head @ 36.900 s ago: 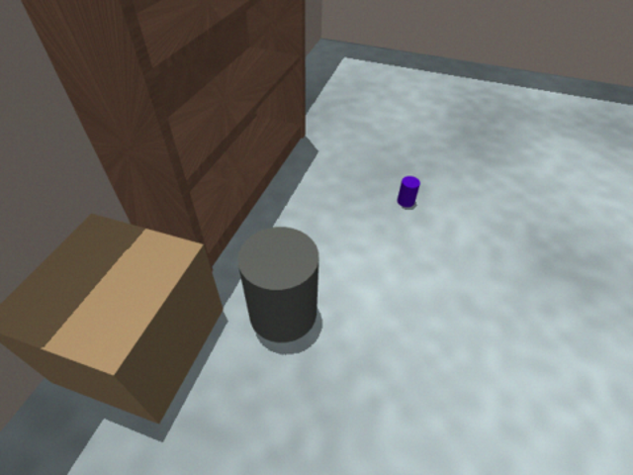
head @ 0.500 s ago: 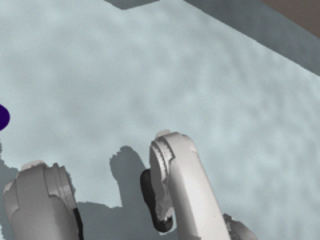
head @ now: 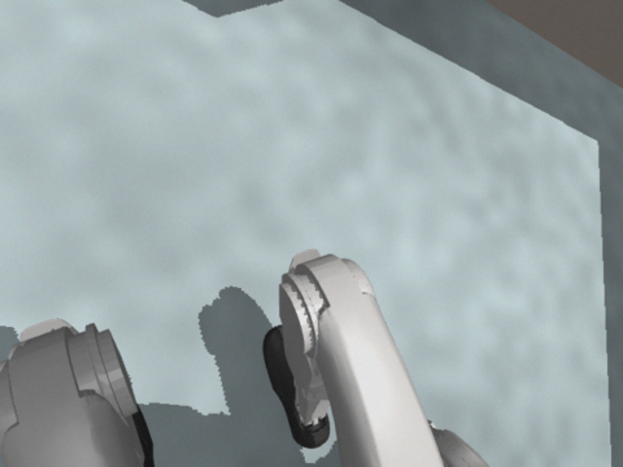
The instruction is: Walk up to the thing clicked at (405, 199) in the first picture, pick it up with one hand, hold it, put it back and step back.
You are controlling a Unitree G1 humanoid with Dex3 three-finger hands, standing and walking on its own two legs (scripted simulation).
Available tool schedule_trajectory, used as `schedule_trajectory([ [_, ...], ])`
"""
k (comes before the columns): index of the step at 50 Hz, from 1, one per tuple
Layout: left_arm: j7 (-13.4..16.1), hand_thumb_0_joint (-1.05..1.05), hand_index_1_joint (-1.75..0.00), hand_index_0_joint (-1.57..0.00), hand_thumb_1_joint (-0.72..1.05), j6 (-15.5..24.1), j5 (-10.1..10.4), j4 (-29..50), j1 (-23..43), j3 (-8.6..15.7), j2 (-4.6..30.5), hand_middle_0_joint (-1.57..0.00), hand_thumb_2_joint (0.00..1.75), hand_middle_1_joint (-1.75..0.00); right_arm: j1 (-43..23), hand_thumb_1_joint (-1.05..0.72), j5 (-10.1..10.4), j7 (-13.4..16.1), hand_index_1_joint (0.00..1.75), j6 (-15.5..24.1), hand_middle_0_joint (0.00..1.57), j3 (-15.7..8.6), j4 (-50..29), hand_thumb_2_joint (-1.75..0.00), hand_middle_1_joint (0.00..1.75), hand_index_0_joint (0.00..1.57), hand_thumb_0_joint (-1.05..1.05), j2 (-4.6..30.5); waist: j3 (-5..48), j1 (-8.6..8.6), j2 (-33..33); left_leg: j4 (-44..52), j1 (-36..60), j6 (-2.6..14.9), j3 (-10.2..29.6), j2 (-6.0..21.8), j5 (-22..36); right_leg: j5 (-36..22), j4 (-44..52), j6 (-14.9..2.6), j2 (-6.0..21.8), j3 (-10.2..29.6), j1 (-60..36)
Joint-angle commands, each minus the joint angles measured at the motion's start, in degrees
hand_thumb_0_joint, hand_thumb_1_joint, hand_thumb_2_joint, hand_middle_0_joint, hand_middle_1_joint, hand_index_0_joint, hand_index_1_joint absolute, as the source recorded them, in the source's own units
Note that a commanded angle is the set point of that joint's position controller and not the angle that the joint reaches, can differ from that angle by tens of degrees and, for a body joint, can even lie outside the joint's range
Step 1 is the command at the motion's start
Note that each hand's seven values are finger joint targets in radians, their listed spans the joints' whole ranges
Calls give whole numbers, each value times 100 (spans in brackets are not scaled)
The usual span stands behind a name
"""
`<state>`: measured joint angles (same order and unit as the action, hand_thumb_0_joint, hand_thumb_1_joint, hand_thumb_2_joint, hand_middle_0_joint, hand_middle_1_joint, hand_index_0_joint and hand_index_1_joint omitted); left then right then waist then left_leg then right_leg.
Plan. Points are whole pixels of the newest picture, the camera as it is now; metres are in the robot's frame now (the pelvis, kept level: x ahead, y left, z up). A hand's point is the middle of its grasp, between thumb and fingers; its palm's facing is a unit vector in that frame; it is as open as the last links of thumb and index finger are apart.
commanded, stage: close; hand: left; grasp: from above
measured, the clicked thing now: out of the picture +0.45 +0.32 -0.24
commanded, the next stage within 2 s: settle in 1.04 s
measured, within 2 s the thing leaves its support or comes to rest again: leaves its support in 1.62 s
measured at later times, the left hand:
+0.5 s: hand out of the picture +0.44 +0.32 -0.20, palm faces -0.44 -0.13 -0.89, open 12.5 cm
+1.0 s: hand out of the picture +0.44 +0.32 -0.20, palm faces -0.45 -0.13 -0.88, open 12.0 cm
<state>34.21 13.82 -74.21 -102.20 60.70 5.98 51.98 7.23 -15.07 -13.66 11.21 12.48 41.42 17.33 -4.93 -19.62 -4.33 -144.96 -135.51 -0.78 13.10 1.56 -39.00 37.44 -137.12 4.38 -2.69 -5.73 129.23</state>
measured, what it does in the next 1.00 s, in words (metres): stands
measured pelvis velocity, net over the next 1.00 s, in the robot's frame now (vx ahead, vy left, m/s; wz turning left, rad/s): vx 0.00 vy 0.00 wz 0.00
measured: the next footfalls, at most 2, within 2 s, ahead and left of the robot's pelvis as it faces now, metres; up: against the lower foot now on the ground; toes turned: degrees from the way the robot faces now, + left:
none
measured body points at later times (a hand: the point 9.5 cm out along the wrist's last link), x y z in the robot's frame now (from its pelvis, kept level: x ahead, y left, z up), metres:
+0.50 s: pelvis +0.00 +0.00 +0.00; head +0.24 +0.10 +0.36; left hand +0.46 +0.32 -0.15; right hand +0.05 -0.26 -0.07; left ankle +0.07 +0.13 -0.27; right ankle +0.11 -0.13 -0.27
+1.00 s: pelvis +0.00 +0.00 +0.00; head +0.25 +0.10 +0.36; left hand +0.46 +0.32 -0.15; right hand +0.05 -0.26 -0.07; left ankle +0.07 +0.13 -0.27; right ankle +0.11 -0.13 -0.27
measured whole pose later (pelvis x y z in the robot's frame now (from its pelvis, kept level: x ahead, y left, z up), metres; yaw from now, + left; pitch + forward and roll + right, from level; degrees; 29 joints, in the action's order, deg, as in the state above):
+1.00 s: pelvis +0.00 +0.00 +0.00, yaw +0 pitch +28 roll -11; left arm 33.2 14.1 -73.1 -101.9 60.9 4.9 52.5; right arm 7.8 -15.1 -13.4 12.0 12.9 40.0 18.6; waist -5.1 -19.7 -4.4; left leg -144.5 -134.9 -1.2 13.5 1.5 -39.0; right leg 37.2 -136.6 4.1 -2.8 -6.1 128.9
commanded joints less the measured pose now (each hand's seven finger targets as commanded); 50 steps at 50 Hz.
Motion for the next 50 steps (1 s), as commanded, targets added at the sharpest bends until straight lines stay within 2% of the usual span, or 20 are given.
schedule_trajectory([
  [1,106,0,-105,-27,-20,-1,114,532,1466,1,1061,-25,96,-108,1069,-89,17,69,30,75,20,-470,-27,-90,30,20,0,1787,3104,-311,1897,1451,2311,230,-637,-41,232,-591,1349,-506,-168,-791,-1595],
  [4,125,0,-105,-27,-22,29,90,682,1347,98,1231,-25,99,-107,1082,-89,49,100,30,52,20,-460,-42,-90,30,20,0,1800,3398,-184,1991,1490,2506,201,-613,-32,414,-753,1330,-516,-190,-812,-1778],
  [8,170,0,-104,-28,-20,48,6,598,1446,-58,1062,-26,96,-106,1065,-89,16,80,30,55,20,-399,-58,-90,30,20,0,1732,3194,-326,1903,1386,2337,219,-646,-30,452,-876,1306,-492,-194,-823,-1670],
  [12,193,0,-103,-31,-16,28,16,522,1293,13,1094,-30,98,-105,1037,-89,17,87,30,75,20,-436,-33,-90,30,20,0,1750,3153,-248,1987,1457,2425,186,-624,-15,461,-842,1311,-511,-217,-846,-1639],
  [14,211,0,-103,-32,-15,47,0,513,1369,-42,1043,-30,96,-105,1079,-89,-33,51,30,81,20,-401,-37,-90,30,20,0,1769,3106,-347,1943,1445,2360,200,-624,-25,472,-877,1340,-499,-215,-849,-1704],
  [16,227,0,-104,-32,-15,28,-22,632,1353,-18,1148,-30,97,-106,1032,-89,12,73,30,84,20,-485,-22,-90,30,20,0,1819,3258,-219,2120,1469,2515,177,-646,-13,520,-905,1322,-523,-225,-817,-1715],
  [17,207,0,-104,-33,-14,7,-34,556,1418,-134,1018,-31,97,-106,1048,-90,-9,53,30,103,20,-492,-51,-90,30,20,0,1841,3136,-335,2110,1399,2458,188,-659,-17,523,-928,1289,-512,-213,-801,-1662],
  [18,226,0,-103,-34,-13,12,16,652,1470,-38,1072,-32,97,-105,1117,-89,-14,50,30,103,20,-450,-12,-90,30,20,0,1801,3317,-314,2046,1446,2543,183,-624,-15,602,-996,1314,-503,-213,-848,-1756],
  [20,200,0,-102,-35,-11,-11,45,503,1451,-171,930,-33,95,-104,1026,-89,-27,41,30,120,20,-499,-45,-90,30,20,0,1842,3044,-375,2010,1407,2339,196,-645,-17,376,-788,1336,-508,-212,-799,-1620],
  [24,210,0,-104,-36,-9,-19,116,482,1328,-74,1025,-34,97,-107,1048,-89,-1,71,30,115,20,-439,-38,-90,30,20,0,1769,3110,-261,1948,1490,2309,191,-626,-20,270,-653,1401,-507,-204,-811,-1659],
  [27,181,0,-105,-38,-8,-43,74,565,1423,-106,1068,-36,98,-107,1101,-90,-4,80,30,110,20,-483,-75,-90,30,20,0,1836,3131,-320,2004,1530,2385,182,-639,-30,226,-606,1393,-528,-215,-787,-1692],
  [29,184,0,-104,-38,-7,-59,98,716,1358,-58,1076,-37,98,-106,1027,-90,39,89,30,101,20,-530,-100,-90,30,20,0,1834,3342,-190,2124,1535,2518,160,-610,-15,402,-764,1293,-553,-214,-807,-1702],
  [31,131,0,-104,-39,-6,-77,103,554,1433,-226,809,-37,97,-106,1039,-90,18,31,30,132,20,-449,-76,-90,30,20,0,1780,3148,-382,2014,1482,2479,175,-578,-18,457,-903,1247,-513,-189,-874,-1587],
  [34,152,0,-103,-42,-3,-56,129,571,1439,-72,1090,-40,97,-105,1097,-90,48,66,30,124,20,-454,-104,-90,30,20,0,1829,3144,-290,1916,1453,2384,204,-636,-31,453,-873,1391,-496,-200,-814,-1693],
  [36,157,0,-103,-43,-1,-57,146,494,1313,-61,1043,-42,99,-105,1088,-90,36,65,30,113,20,-426,-75,-90,30,20,0,1766,3199,-239,1912,1448,2362,194,-640,-28,503,-884,1374,-507,-206,-807,-1752],
  [37,118,0,-104,-43,-1,-46,138,575,1427,-187,943,-41,98,-106,1060,-90,24,56,30,137,20,-486,-100,-90,30,20,0,1835,3094,-347,1935,1424,2360,199,-653,-31,412,-820,1336,-511,-204,-788,-1668],
  [39,123,0,-104,-44,0,-40,103,661,1474,-82,1098,-42,99,-106,1144,-90,33,56,30,120,20,-426,-78,-90,30,20,0,1810,3261,-294,1990,1452,2467,193,-647,-36,575,-963,1333,-507,-200,-820,-1777],
  [43,111,0,-104,-47,4,-13,145,523,1413,-107,1033,-45,98,-105,1108,-90,21,56,30,118,20,-419,-119,-90,30,20,0,1815,3099,-360,1924,1468,2379,199,-629,-32,431,-833,1352,-506,-190,-822,-1734],
  [47,99,0,-106,-48,6,12,176,654,1321,-81,1093,-47,102,-107,1056,-90,24,105,30,85,20,-479,-178,-90,30,20,0,1866,3215,-215,2006,1543,2349,184,-649,-31,330,-654,1431,-538,-240,-718,-1876],
  [50,60,0,-103,-49,6,23,161,731,1507,-143,1090,-47,99,-104,1130,-90,19,90,30,110,20,-473,-161,-90,30,20,0,1876,3104,-343,1893,1442,2267,214,-664,-44,296,-660,1436,-506,-204,-752,-1714],
])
